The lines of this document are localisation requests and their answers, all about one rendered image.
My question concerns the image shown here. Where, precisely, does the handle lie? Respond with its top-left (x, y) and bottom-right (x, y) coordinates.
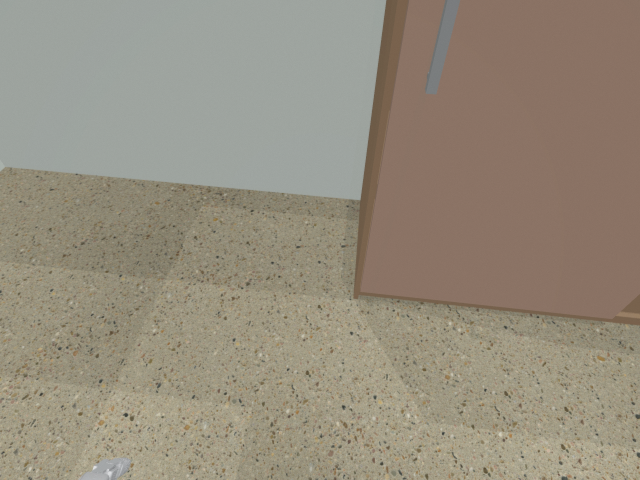
top-left (425, 0), bottom-right (460, 94)

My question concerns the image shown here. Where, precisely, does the left robot hand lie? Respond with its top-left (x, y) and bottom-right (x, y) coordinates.
top-left (79, 458), bottom-right (131, 480)

